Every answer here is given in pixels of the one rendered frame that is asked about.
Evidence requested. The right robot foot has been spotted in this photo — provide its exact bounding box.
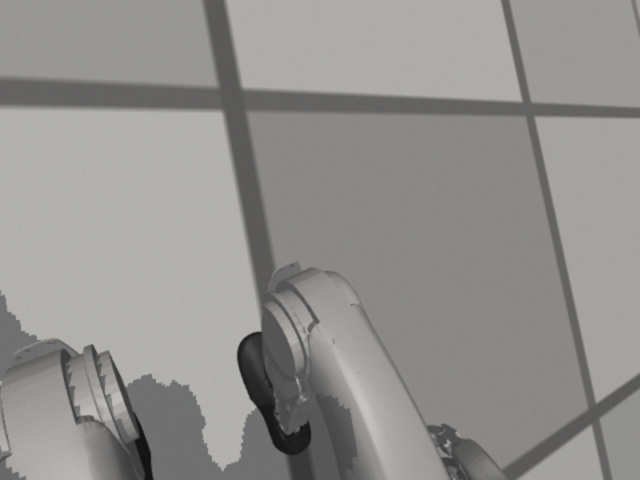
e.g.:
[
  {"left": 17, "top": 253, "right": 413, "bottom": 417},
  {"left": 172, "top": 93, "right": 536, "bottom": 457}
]
[{"left": 237, "top": 332, "right": 311, "bottom": 455}]

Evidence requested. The left robot foot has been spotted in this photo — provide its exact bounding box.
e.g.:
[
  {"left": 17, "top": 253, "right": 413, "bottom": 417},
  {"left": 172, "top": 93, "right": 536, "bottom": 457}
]
[{"left": 133, "top": 411, "right": 153, "bottom": 480}]

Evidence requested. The right robot hand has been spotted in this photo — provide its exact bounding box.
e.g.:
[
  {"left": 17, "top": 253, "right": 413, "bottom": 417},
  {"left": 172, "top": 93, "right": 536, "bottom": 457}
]
[{"left": 426, "top": 423, "right": 508, "bottom": 480}]

